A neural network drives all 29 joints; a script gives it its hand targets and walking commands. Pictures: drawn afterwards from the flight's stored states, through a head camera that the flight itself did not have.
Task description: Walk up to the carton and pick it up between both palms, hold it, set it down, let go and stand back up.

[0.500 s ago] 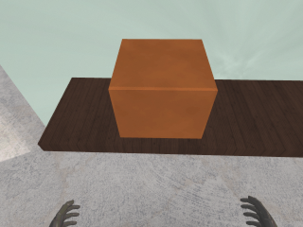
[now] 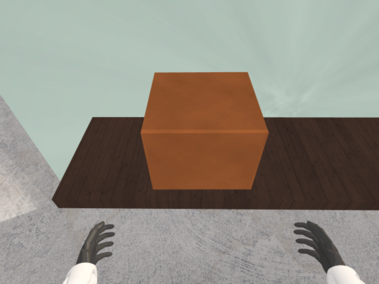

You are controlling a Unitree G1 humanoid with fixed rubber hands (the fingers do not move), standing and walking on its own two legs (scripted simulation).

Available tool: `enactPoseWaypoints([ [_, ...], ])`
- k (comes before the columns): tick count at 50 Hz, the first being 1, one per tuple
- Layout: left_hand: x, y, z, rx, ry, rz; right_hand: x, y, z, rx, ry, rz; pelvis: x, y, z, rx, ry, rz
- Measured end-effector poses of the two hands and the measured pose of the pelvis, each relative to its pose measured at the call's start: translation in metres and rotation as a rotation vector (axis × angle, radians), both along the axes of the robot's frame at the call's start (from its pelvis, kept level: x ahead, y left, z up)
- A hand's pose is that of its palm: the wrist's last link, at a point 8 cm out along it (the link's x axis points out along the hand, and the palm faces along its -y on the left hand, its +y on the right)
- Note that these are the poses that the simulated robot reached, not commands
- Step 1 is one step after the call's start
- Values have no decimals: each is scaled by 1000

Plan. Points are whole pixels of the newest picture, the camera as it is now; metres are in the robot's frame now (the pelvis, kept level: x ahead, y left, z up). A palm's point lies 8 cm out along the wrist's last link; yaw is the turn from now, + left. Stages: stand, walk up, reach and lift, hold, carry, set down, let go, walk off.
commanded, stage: reach and lift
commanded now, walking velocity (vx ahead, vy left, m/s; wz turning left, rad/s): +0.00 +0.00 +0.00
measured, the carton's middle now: (201, 129) +0.53 +0.00 +0.02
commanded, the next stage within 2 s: none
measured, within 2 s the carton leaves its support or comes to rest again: neither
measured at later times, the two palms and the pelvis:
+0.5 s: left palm (96, 226) +0.25 +0.23 +0.00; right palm (332, 227) +0.25 -0.27 +0.00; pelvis +0.02 +0.00 +0.00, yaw -1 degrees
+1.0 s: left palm (101, 183) +0.32 +0.23 +0.06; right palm (331, 184) +0.32 -0.27 +0.06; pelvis +0.01 +0.00 +0.00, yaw -2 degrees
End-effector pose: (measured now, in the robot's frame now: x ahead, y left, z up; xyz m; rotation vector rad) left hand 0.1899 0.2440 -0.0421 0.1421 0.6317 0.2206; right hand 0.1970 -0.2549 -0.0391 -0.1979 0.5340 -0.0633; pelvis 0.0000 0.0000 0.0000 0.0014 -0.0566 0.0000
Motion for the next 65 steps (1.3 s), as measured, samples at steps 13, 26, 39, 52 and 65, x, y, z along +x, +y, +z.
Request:
enactPoseWaypoints([
  [13,21,-5,16,-18,-138,8,21,-9,18,33,-91,5,18,3,2,-6,29,-13],
  [26,57,-14,46,-31,-310,1,55,-11,40,99,-222,24,25,1,1,-7,41,-21],
  [39,90,-20,66,-58,-389,3,81,-15,61,141,-289,34,17,-3,0,0,62,-32],
  [52,131,-16,103,-79,-389,-20,129,-17,101,150,-297,41,7,-2,3,0,92,-39],
  [65,162,-8,134,-74,-384,-28,169,-13,131,159,-292,42,5,-1,3,-3,130,-30],
])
